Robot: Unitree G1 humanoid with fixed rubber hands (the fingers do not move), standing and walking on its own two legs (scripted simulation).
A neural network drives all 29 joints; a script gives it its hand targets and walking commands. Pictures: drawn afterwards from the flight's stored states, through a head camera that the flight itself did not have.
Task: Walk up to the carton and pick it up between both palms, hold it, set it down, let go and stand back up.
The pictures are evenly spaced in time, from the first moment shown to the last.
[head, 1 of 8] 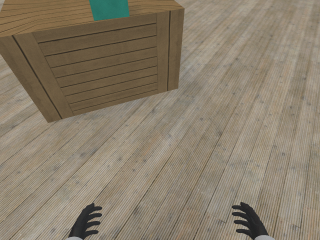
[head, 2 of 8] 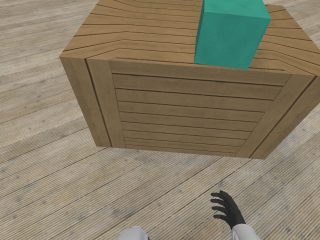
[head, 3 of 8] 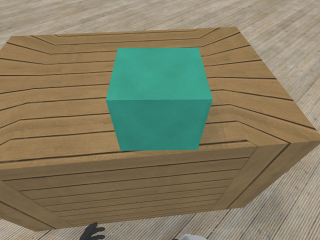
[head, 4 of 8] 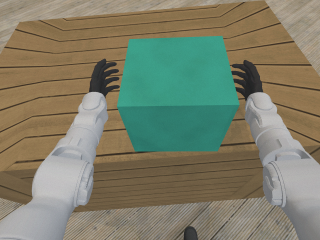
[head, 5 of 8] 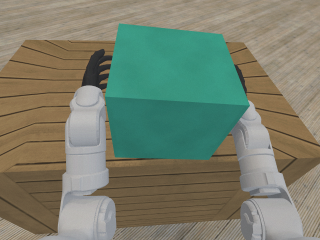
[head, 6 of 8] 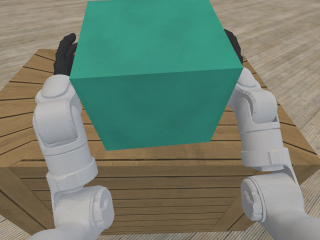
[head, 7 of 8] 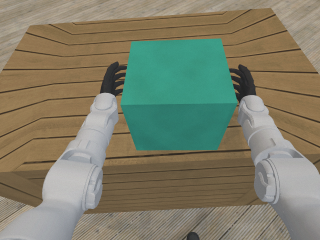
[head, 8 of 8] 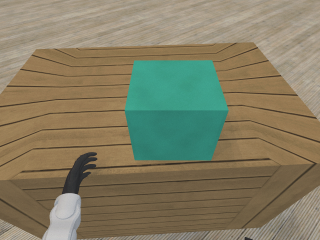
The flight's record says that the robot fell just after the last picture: no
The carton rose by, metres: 0.20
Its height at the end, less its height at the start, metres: +0.00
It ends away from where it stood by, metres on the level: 0.03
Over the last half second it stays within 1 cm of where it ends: yes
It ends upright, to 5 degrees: yes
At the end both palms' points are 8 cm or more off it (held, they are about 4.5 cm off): yes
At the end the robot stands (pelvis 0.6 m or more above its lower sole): yes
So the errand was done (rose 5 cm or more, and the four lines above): yes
